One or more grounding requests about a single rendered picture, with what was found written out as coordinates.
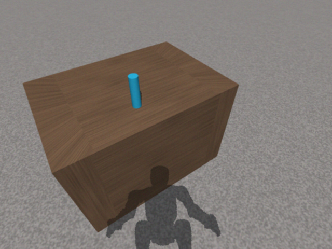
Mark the can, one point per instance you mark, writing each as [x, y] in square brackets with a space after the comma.
[134, 90]

